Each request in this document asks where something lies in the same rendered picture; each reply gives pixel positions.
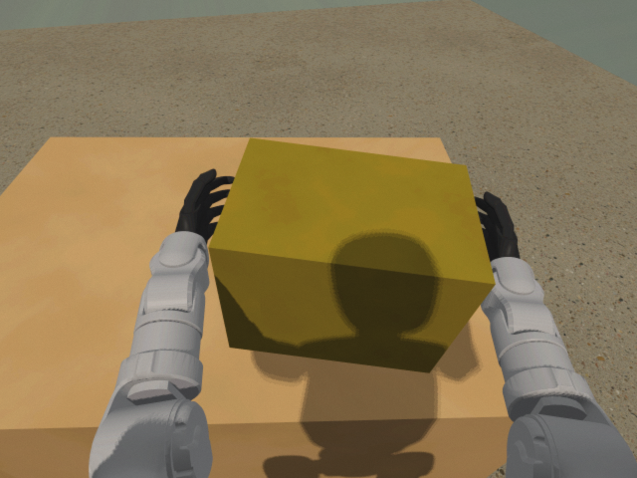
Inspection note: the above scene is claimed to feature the right robot forearm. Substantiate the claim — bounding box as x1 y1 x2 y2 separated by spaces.
481 257 637 468

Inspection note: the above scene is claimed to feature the carton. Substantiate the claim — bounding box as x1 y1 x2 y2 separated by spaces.
208 138 496 373

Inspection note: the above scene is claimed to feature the left robot upper arm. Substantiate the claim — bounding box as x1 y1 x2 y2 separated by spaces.
91 398 213 478

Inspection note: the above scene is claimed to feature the right robot upper arm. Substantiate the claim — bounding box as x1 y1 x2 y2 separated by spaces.
506 413 637 478

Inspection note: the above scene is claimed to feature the left robot forearm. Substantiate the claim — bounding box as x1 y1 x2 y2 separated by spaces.
89 231 209 478

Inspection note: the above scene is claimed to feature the robot right hand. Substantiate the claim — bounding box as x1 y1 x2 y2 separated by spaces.
474 191 521 262

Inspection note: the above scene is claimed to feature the pedestal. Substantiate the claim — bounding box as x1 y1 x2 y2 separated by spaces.
0 137 513 478

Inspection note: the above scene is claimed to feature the robot left hand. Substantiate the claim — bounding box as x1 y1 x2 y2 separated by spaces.
175 168 235 244

